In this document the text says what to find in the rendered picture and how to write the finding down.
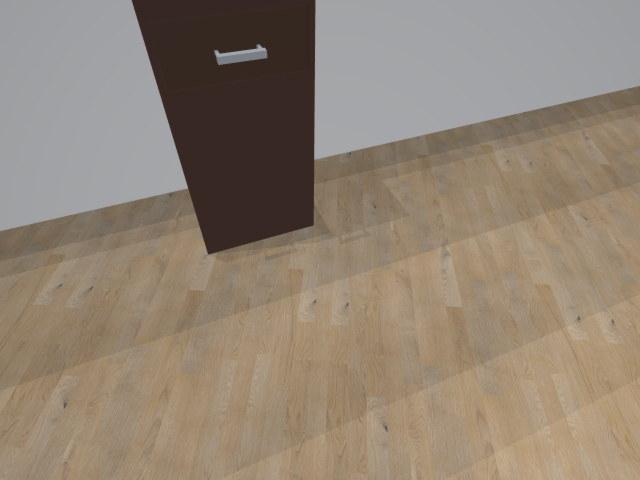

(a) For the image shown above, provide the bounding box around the handle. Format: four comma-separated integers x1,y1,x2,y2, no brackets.
214,44,267,65

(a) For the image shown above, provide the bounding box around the drawer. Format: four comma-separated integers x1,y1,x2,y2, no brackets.
148,5,308,91

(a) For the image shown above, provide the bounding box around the cabinet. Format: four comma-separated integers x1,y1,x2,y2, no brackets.
132,0,315,255

